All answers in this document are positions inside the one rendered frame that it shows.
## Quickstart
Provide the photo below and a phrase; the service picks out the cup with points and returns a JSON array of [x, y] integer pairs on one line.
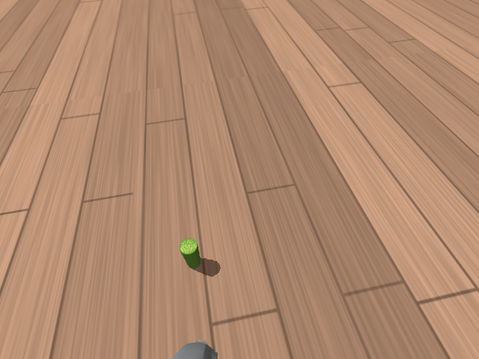
[[190, 252]]

